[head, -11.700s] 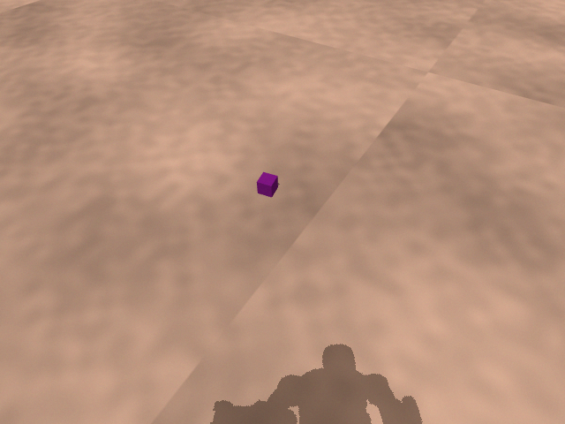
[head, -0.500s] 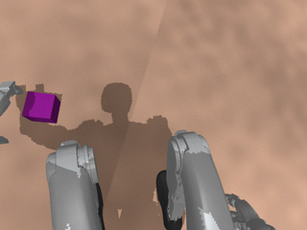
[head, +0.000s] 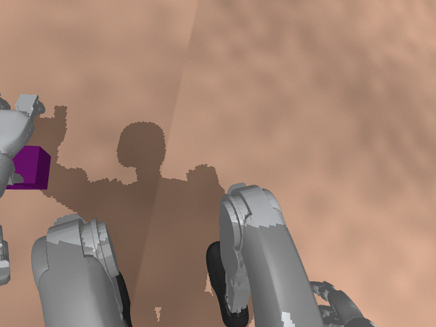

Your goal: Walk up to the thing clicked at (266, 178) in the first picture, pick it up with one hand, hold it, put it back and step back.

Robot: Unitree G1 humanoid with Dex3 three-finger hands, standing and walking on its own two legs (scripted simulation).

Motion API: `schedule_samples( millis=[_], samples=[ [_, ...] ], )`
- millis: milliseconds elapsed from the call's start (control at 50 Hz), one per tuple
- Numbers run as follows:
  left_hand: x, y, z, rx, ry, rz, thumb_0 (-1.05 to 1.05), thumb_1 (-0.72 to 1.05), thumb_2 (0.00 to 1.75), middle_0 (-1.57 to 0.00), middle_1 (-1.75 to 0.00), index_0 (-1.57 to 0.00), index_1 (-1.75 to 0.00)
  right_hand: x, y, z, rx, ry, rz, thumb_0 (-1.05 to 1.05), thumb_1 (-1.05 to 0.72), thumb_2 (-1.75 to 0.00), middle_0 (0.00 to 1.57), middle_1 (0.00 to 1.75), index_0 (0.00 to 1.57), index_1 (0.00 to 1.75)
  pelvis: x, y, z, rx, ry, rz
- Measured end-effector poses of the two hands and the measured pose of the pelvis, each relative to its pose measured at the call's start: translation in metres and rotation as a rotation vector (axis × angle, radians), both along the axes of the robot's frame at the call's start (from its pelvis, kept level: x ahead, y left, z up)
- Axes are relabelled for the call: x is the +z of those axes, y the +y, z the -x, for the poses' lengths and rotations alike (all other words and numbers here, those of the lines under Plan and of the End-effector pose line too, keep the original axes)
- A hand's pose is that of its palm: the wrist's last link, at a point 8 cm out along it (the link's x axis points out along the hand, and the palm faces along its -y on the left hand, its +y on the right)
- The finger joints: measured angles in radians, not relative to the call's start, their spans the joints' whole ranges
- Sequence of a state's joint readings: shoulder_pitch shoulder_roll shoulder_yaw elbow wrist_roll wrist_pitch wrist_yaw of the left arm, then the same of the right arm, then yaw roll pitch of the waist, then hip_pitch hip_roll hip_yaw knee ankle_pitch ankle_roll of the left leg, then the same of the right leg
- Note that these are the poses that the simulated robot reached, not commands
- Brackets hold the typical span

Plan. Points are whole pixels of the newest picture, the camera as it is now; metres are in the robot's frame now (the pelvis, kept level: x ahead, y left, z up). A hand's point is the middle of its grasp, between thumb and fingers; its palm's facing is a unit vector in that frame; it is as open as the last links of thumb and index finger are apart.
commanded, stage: approach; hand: left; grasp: from above
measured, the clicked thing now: (22, 168) +0.45 +0.32 -0.27
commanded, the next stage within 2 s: rest palm in 1.22 s
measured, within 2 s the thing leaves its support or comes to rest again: neither
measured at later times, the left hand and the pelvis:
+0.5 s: hand out of the picture +0.38 +0.36 -0.14, palm faces -0.49 -0.07 -0.87, open 13.5 cm; pelvis +0.00 +0.01 +0.01, yaw +0 degrees
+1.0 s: hand out of the picture +0.44 +0.32 -0.13, palm faces -0.56 +0.02 -0.83, open 13.5 cm; pelvis -0.01 +0.00 +0.02, yaw +1 degrees
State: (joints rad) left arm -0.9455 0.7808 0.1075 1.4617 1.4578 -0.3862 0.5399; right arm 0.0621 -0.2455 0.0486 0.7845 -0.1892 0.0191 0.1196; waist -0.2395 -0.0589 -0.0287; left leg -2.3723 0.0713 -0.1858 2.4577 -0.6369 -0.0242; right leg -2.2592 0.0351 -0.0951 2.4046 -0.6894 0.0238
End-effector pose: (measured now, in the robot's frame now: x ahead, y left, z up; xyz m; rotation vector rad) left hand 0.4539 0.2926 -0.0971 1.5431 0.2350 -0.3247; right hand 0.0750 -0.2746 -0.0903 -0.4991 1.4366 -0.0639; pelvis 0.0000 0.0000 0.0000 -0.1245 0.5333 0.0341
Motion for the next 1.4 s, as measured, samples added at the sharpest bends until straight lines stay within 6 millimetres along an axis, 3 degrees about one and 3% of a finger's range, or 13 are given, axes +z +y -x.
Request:
schedule_samples(
  millis=[80, 160, 340, 480, 560, 660, 740, 820, 940, 1060, 1160, 1280, 1400],
  samples=[
    [0.006, 0.0, -0.014, 0.091, 0.008, -0.056, 0.0, -0.46, 0.93, -0.09, -1.03, -0.12, -1.0, 0.001, -0.002, 0.013, -0.03, -0.002, -0.013, 0.01, -0.93, -0.89, 0.2, 0.3, 0.21, 0.3, 0.003, -0.001, 0.0, -0.002, 0.019, 0.0],
    [0.008, 0.009, -0.013, 0.168, 0.099, -0.102, 0.0, -0.46, 0.93, -0.09, -1.03, -0.12, -1.0, 0.001, 0.001, 0.023, -0.062, 0.01, -0.041, 0.01, -0.93, -0.89, 0.2, 0.3, 0.21, 0.3, 0.009, -0.001, -0.001, 0.0, 0.03, -0.003],
    [-0.003, 0.046, 0.027, 0.15, 0.295, -0.002, 0.0, -0.43, 0.9, -0.1, -1.03, -0.14, -0.99, 0.005, 0.005, 0.024, -0.021, 0.093, -0.049, 0.01, -0.93, -0.89, 0.2, 0.3, 0.21, 0.3, 0.017, 0.001, -0.001, 0.006, 0.012, 0.011],
    [0.012, 0.068, 0.058, 0.014, 0.165, 0.08, 0.0, -0.39, 0.86, -0.13, -1.0, -0.17, -0.96, 0.007, 0.001, -0.016, 0.07, 0.081, 0.003, 0.01, -0.92, -0.89, 0.2, 0.3, 0.21, 0.3, 0.011, 0.007, -0.004, 0.008, -0.012, 0.029],
    [0.01, 0.067, 0.067, -0.033, 0.124, 0.049, 0.0, -0.42, 0.88, -0.12, -1.0, -0.16, -0.96, 0.007, 0.006, -0.049, 0.103, 0.005, 0.006, 0.01, -0.92, -0.89, 0.2, 0.3, 0.21, 0.3, 0.01, 0.01, -0.003, 0.015, -0.014, 0.029],
    [0.022, 0.043, 0.054, -0.079, 0.013, 0.024, -0.01, -0.44, 0.91, -0.12, -1.0, -0.15, -0.97, 0.012, 0.018, -0.081, 0.125, -0.109, -0.006, 0.01, -0.92, -0.89, 0.2, 0.3, 0.21, 0.3, 0.014, 0.011, -0.001, 0.026, -0.007, 0.023],
    [0.037, 0.028, 0.03, -0.029, -0.032, -0.007, 0.0, -0.45, 0.93, -0.11, -1.01, -0.14, -0.98, 0.018, 0.025, -0.089, 0.119, -0.178, -0.026, 0.0, -0.92, -0.89, 0.2, 0.3, 0.21, 0.3, 0.019, 0.009, 0.001, 0.03, 0.005, 0.014],
    [0.048, 0.024, 0.005, 0.041, 0.007, -0.065, 0.0, -0.46, 0.95, -0.11, -1.02, -0.13, -1.0, 0.02, 0.025, -0.075, 0.092, -0.202, -0.043, 0.0, -0.92, -0.89, 0.2, 0.3, 0.21, 0.3, 0.022, 0.007, 0.004, 0.026, 0.018, 0.011],
    [0.038, 0.021, -0.009, 0.09, 0.159, -0.094, 0.0, -0.45, 0.95, -0.11, -1.02, -0.14, -1.0, 0.015, 0.015, -0.018, 0.005, -0.102, -0.043, 0.0, -0.93, -0.9, 0.2, 0.3, 0.21, 0.3, 0.022, 0.005, 0.006, 0.019, 0.021, 0.01],
    [0.004, 0.028, 0.012, 0.064, 0.293, -0.008, 0.0, -0.39, 0.89, -0.16, -0.99, -0.19, -0.96, 0.015, 0.008, 0.04, -0.038, 0.099, -0.023, 0.01, -0.93, -0.9, 0.2, 0.3, 0.21, 0.3, 0.019, 0.004, 0.005, 0.011, 0.003, 0.015],
    [-0.014, 0.038, 0.038, -0.005, 0.266, 0.077, 0.0, -0.38, 0.87, -0.17, -0.97, -0.2, -0.94, 0.015, 0.003, 0.055, 0.004, 0.217, -0.001, 0.01, -0.93, -0.89, 0.2, 0.3, 0.21, 0.3, 0.011, 0.003, 0.003, 0.003, -0.021, 0.023],
    [-0.024, 0.042, 0.053, -0.063, 0.144, 0.081, 0.0, -0.42, 0.9, -0.13, -0.98, -0.16, -0.96, 0.006, -0.002, 0.025, 0.058, 0.176, 0.031, 0.01, -0.92, -0.89, 0.2, 0.3, 0.21, 0.3, -0.001, 0.004, 0.0, 0.0, -0.036, 0.019],
    [-0.004, 0.035, 0.037, -0.037, -0.036, 0.028, 0.0, -0.43, 0.94, -0.12, -1.0, -0.15, -0.98, -0.001, 0.001, -0.031, 0.093, 0.018, 0.033, 0.01, -0.91, -0.89, 0.2, 0.3, 0.21, 0.3, -0.002, 0.004, -0.004, 0.008, -0.005, 0.007]
  ],
)
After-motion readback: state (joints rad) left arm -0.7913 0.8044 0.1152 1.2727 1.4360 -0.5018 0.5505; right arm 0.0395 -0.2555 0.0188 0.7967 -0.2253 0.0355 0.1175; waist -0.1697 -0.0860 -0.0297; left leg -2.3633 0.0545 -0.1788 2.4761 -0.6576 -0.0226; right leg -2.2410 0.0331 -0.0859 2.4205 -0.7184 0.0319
